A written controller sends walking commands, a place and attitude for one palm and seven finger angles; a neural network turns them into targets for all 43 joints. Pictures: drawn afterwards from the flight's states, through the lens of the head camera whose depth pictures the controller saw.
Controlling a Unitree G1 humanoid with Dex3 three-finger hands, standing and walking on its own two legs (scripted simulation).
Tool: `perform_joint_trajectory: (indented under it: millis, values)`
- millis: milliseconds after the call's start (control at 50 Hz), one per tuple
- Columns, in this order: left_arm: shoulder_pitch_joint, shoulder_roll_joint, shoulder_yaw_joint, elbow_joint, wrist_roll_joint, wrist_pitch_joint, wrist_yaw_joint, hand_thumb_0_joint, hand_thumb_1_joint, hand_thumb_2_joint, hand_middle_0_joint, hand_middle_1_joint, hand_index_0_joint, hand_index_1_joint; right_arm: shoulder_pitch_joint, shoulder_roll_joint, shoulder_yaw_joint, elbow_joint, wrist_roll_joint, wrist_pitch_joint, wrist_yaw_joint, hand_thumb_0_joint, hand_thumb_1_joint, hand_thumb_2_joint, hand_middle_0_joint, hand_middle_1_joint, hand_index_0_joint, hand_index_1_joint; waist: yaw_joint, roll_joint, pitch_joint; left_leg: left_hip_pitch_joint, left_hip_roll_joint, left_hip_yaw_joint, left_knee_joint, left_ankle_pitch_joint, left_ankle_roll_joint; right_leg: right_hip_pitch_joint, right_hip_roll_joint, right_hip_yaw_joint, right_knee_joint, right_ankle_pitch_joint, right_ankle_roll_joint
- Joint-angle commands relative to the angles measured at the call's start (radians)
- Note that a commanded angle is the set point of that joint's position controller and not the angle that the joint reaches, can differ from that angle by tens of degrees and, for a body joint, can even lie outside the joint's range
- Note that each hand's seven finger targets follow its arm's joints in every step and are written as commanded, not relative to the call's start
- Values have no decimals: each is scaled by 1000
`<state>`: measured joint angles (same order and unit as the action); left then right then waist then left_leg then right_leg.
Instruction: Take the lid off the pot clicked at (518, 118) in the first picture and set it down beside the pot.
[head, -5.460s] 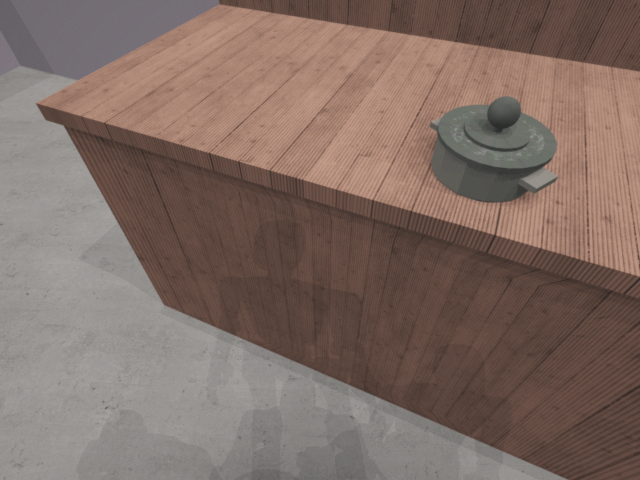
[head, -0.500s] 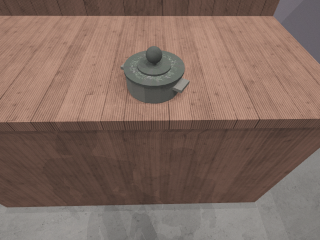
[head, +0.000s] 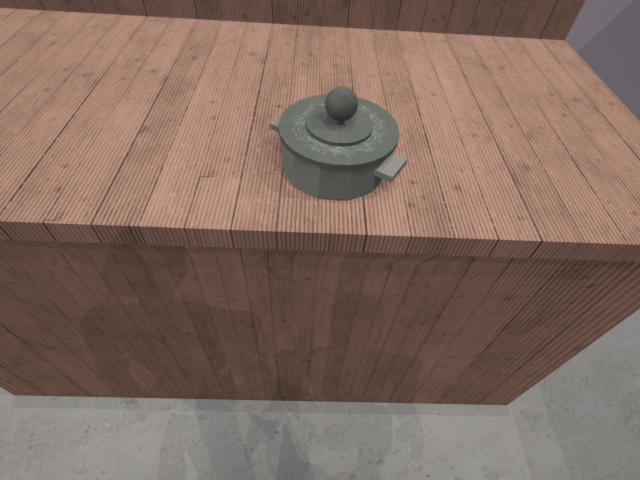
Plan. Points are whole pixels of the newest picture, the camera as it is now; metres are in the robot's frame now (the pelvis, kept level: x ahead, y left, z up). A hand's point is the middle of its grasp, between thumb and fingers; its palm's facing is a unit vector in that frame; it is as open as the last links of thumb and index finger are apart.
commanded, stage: look again from close up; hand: left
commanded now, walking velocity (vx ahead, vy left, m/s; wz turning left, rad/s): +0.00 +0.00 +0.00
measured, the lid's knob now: (341, 104) +0.57 +0.02 +0.18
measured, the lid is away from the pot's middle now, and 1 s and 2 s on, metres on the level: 0.00 0.00 0.00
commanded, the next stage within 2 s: shuffle to correct the standing spot in 0.20 s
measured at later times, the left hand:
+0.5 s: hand out of the picture -0.02 +0.17 -0.18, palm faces +0.02 -0.99 -0.17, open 7.4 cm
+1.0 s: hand out of the picture +0.03 +0.12 -0.20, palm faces +0.06 -1.00 -0.08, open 7.4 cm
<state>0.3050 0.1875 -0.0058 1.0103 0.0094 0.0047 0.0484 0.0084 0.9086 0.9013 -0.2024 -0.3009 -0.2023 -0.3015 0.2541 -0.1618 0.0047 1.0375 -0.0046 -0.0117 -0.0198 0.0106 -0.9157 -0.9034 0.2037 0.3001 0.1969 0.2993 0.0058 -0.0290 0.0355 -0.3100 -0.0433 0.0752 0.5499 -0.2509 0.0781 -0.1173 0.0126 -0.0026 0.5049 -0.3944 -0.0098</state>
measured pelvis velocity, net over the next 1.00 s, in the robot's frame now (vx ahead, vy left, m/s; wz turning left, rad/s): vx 0.06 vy -0.04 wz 0.01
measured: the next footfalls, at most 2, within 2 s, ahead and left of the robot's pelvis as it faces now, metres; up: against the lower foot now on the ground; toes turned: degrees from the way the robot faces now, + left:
left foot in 0.94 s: +0.11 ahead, +0.05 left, +0.00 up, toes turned +7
right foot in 1.46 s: +0.21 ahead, -0.26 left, +0.00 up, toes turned +0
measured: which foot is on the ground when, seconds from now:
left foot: down 0.00-0.66, up 0.68-0.92, down 0.94-1.00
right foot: down 0.00-0.94, up 0.96-1.00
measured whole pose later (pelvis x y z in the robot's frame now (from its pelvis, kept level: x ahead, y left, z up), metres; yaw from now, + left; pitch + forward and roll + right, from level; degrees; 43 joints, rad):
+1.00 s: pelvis +0.06 -0.04 -0.01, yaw +1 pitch +0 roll -1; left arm 0.37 0.17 0.03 1.03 0.02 0.01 0.01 0.01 0.91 0.90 -0.20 -0.30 -0.20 -0.30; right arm 0.21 -0.12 -0.03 0.98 -0.02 -0.04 -0.02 0.01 -0.91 -0.90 0.20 0.30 0.20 0.30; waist 0.00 -0.11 0.06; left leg -0.34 0.01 0.12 0.67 -0.33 0.07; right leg -0.27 0.04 -0.02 0.89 -0.51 -0.05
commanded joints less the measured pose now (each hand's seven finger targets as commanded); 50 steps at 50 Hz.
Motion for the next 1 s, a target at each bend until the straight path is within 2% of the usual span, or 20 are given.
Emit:
perform_joint_trajectory:
  millis: [0,300,400,440,500,540,580,600,620,640,660,720,820,860,880,900,920,940,960,980]
  values:
    - [88,92,15,-22,3,-17,5,0,900,900,-200,-300,-200,-300,15,-125,-27,-41,3,-22,-12,0,-900,-900,200,300,200,300,5,31,-9,115,153,-202,-128,188,5,-106,-81,61,-93,162,-31]
    - [105,82,13,15,5,-19,-1,0,900,900,-200,-300,-200,-300,-4,-114,-30,-14,4,-22,-11,0,-900,-900,200,300,200,300,1,29,1,138,150,-198,-152,134,-2,-110,-87,60,-124,144,-26]
    - [113,68,22,13,15,-4,-18,0,900,900,-200,-300,-200,-300,16,-157,-53,-17,-6,-10,-14,0,-900,-900,200,300,200,300,-10,86,35,117,240,-346,-274,-201,49,-197,-29,-11,-8,-35,-26]
    - [97,67,26,-4,19,1,-26,0,900,900,-200,-300,-200,-300,41,-180,-66,-23,-9,-10,-18,0,-900,-900,200,300,200,300,-18,110,35,125,295,-425,-310,-246,93,-262,-14,-18,99,-82,-26]
    - [69,64,36,-25,20,4,-35,0,900,900,-200,-300,-200,-300,75,-183,-74,-31,-17,-18,-20,0,-900,-900,200,300,200,300,-28,99,-8,134,351,-460,-315,-146,148,-318,-35,24,275,-135,-34]
    - [76,50,41,-34,17,-2,-41,0,900,900,-200,-300,-200,-300,51,-180,-77,-43,-19,-22,-21,0,-900,-900,200,300,200,300,-12,77,-45,99,346,-415,-284,-85,143,-261,-43,33,226,-118,-32]
    - [152,38,47,-10,15,-7,-47,0,900,900,-200,-300,-200,-300,-11,-171,-76,-52,-15,-18,-21,0,-900,-900,200,300,200,300,39,53,-65,-40,268,-285,-196,-143,71,-50,-25,0,-6,13,-17]
    - [179,65,53,-1,19,-9,-45,0,900,900,-200,-300,-200,-300,-20,-141,-71,-56,-9,-13,-18,0,-900,-900,200,300,200,300,52,-44,-36,-170,177,-183,-82,-226,16,43,-63,65,-149,3,-16]
    - [199,133,68,-8,24,-7,-35,0,900,900,-200,-300,-200,-300,-35,-76,-60,-80,-1,-9,-14,0,-900,-900,200,300,200,300,66,-258,25,-349,45,-34,102,-274,-39,94,-205,278,-291,-157,-59]
    - [212,157,70,-22,18,-5,-26,0,900,900,-200,-300,-200,-300,-97,-88,-64,-104,-6,-4,-8,0,-900,-900,200,300,200,300,84,-296,76,-359,30,10,309,-310,-56,-19,-347,434,-393,-245,-141]
    - [164,137,62,-35,15,-8,-25,0,900,900,-200,-300,-200,-300,-99,-104,-71,-102,-13,0,0,0,-900,-900,200,300,200,300,54,-191,110,-353,54,-32,432,-285,-51,-91,-341,403,-390,-253,-202]
    - [113,100,62,-50,13,-32,-20,0,900,900,-200,-300,-200,-300,-39,-75,-75,-73,-11,-1,5,0,-900,-900,200,300,200,300,7,-29,72,-335,72,-42,525,-200,-56,-45,-274,272,-267,156,-244]
    - [142,109,63,-30,24,-40,-19,0,900,900,-200,-300,-200,-300,-50,-23,-62,-91,-3,-18,5,0,-900,-900,200,300,200,300,20,-81,20,-207,54,30,280,-195,-67,20,-233,152,-174,496,-228]
    - [122,111,62,-25,19,-35,-24,0,900,900,-200,-300,-200,-300,3,-15,-57,-78,-5,-27,-1,0,-900,-900,200,300,200,300,-11,-94,4,-49,40,65,80,-91,-68,-24,-181,87,-99,532,-174]
    - [103,108,60,-26,12,-32,-27,0,900,900,-200,-300,-200,-300,71,-30,-58,-52,-5,-36,-6,0,-900,-900,200,300,200,300,-42,-81,-29,91,36,59,-46,5,-60,-56,-144,54,7,560,-141]
    - [106,89,57,-31,7,-33,-33,0,900,900,-200,-300,-200,-300,166,-85,-69,-27,-7,-44,-15,0,-900,-900,200,300,200,300,-81,13,-86,295,135,-91,-97,147,-15,-179,-97,26,202,480,-98]
    - [107,48,51,-60,1,-35,-41,0,900,900,-200,-300,-200,-300,243,-181,-95,-23,-16,-47,-22,0,-900,-900,200,300,200,300,-96,233,-126,446,399,-433,-149,386,102,-396,2,-62,444,17,-36]
    - [70,68,55,-91,5,-28,-35,0,900,900,-200,-300,-200,-300,291,-234,-97,-29,-17,-32,-29,0,-900,-900,200,300,200,300,-117,237,-106,406,538,-593,-203,553,221,-481,9,13,653,-199,-38]
    - [33,92,65,-110,15,-22,-29,0,900,900,-200,-300,-200,-300,247,-224,-92,-44,-20,-22,-27,0,-900,-900,200,300,200,300,-101,149,-52,291,541,-552,-225,488,243,-494,-22,68,745,-189,-44]
    - [-18,80,74,-101,26,-17,-26,0,900,900,-200,-300,-200,-300,198,-158,-77,-41,-23,-29,-32,0,-900,-900,200,300,200,300,-71,176,14,175,469,-500,-247,500,187,-514,-36,93,774,-104,-33]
